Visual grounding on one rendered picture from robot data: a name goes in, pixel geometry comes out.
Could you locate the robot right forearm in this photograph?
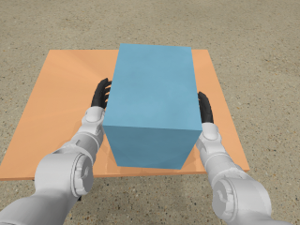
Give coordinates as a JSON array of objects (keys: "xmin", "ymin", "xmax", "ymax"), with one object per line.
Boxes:
[{"xmin": 195, "ymin": 122, "xmax": 272, "ymax": 213}]

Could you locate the robot left forearm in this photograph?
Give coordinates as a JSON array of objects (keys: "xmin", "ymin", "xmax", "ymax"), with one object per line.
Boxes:
[{"xmin": 34, "ymin": 106, "xmax": 105, "ymax": 189}]

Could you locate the left robot upper arm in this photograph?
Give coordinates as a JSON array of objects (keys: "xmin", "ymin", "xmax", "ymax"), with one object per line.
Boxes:
[{"xmin": 0, "ymin": 153, "xmax": 94, "ymax": 225}]

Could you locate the left robot hand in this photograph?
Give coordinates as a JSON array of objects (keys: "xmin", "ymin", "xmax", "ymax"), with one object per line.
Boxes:
[{"xmin": 91, "ymin": 78, "xmax": 112, "ymax": 109}]

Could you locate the right robot upper arm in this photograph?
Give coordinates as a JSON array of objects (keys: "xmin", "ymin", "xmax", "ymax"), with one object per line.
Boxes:
[{"xmin": 212, "ymin": 177, "xmax": 293, "ymax": 225}]

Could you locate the right robot hand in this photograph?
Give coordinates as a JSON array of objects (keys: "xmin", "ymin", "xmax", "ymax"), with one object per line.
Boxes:
[{"xmin": 198, "ymin": 91, "xmax": 214, "ymax": 124}]

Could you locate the carton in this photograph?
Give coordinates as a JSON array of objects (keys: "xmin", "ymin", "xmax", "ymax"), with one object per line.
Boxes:
[{"xmin": 102, "ymin": 43, "xmax": 203, "ymax": 170}]

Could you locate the table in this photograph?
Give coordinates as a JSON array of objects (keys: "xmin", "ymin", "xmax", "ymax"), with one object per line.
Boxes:
[{"xmin": 0, "ymin": 50, "xmax": 250, "ymax": 202}]

